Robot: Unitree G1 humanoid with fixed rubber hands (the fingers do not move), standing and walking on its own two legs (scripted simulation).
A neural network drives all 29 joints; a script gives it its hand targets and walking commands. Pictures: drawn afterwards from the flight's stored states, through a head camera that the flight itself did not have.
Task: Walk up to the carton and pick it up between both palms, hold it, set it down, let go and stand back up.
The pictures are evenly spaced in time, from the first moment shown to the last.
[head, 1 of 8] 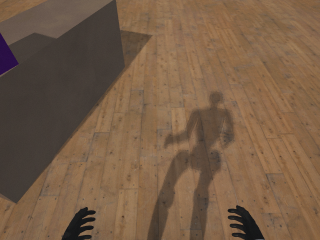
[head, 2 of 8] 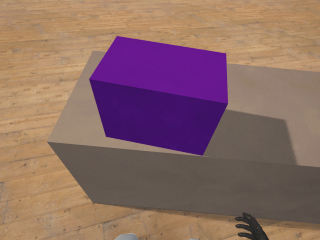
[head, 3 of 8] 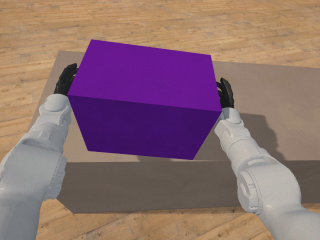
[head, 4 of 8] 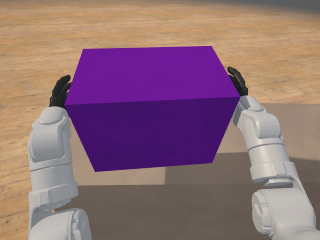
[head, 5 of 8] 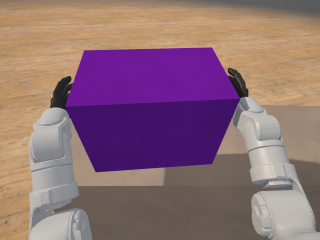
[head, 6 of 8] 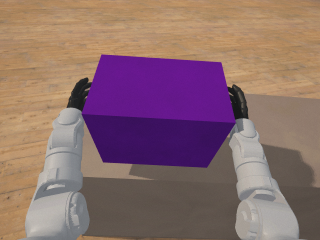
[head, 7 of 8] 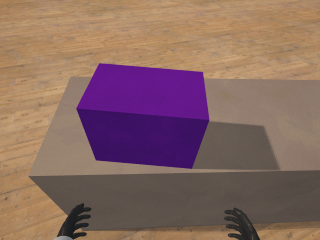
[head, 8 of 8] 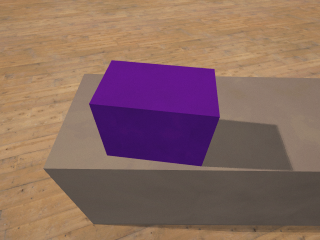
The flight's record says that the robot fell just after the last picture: no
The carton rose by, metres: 0.18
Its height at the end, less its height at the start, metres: +0.00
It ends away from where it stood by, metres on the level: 0.02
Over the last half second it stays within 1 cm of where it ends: yes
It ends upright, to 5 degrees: yes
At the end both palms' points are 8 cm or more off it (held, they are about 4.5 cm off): yes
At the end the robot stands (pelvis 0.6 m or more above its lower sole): yes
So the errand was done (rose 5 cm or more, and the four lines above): yes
